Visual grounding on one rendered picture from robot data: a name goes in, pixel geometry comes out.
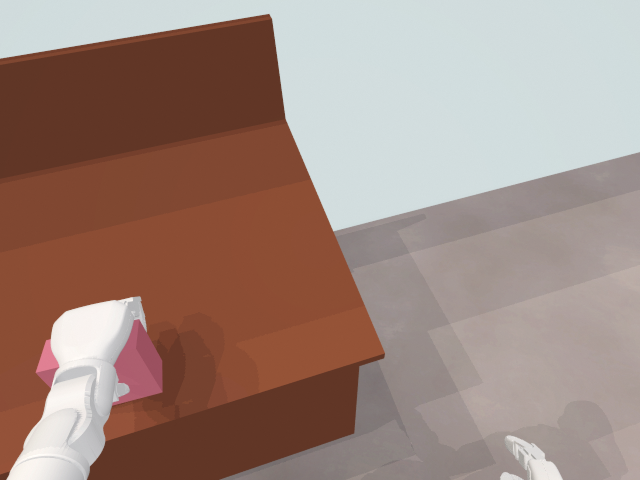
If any robot left forearm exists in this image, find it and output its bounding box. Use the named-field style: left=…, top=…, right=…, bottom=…
left=6, top=358, right=116, bottom=480

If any left robot hand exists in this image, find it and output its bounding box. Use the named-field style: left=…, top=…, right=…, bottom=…
left=51, top=296, right=147, bottom=402

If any right robot hand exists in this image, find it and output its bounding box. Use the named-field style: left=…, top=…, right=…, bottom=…
left=500, top=436, right=563, bottom=480

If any table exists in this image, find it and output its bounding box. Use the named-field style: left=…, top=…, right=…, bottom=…
left=0, top=14, right=385, bottom=480

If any sponge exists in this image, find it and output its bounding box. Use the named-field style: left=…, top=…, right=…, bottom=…
left=36, top=319, right=163, bottom=406

